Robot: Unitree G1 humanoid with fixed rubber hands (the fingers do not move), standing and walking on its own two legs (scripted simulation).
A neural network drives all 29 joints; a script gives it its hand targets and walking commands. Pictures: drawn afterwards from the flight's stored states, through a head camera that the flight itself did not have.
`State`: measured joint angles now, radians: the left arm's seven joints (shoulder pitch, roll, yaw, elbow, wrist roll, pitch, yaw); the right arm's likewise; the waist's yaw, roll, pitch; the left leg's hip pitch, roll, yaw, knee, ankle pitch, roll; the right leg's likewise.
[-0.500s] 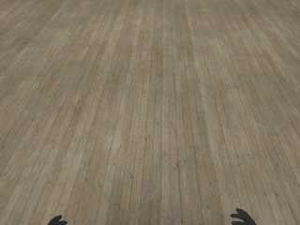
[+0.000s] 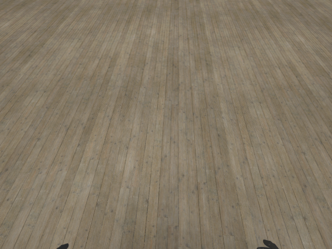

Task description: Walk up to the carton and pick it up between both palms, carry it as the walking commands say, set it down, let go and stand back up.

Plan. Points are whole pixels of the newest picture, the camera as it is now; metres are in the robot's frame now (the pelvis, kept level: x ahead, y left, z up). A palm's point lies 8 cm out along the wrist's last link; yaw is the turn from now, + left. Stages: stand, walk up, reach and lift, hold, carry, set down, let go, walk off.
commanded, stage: stand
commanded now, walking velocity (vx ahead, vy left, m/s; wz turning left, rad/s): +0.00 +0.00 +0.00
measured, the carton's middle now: out of the picture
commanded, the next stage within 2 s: walk up in 0.06 s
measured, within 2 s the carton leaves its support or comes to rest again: neither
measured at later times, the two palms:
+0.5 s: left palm out of the picture +0.03 +0.38 -0.12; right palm (270, 243) +0.15 -0.26 -0.10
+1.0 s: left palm out of the picture -0.25 +0.39 -0.10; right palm (154, 171) +0.35 +0.04 -0.09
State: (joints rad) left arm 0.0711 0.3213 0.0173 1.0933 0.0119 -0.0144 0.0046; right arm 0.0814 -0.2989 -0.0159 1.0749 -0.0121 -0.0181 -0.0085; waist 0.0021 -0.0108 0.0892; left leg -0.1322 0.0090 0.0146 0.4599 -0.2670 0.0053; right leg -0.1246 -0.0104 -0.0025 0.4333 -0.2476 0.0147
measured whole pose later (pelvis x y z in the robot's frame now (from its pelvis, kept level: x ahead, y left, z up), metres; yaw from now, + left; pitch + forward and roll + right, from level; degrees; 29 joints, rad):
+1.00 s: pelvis -0.01 +0.10 -0.03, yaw +46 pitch +1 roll +0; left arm 0.23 0.51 0.12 0.94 0.03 -0.06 0.01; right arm 0.02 -0.43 -0.11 0.75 -0.06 0.03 0.18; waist 0.05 0.00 0.07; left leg -0.47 0.04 -0.01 0.66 -0.19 -0.01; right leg -0.26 -0.21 -0.25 0.80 -0.49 0.03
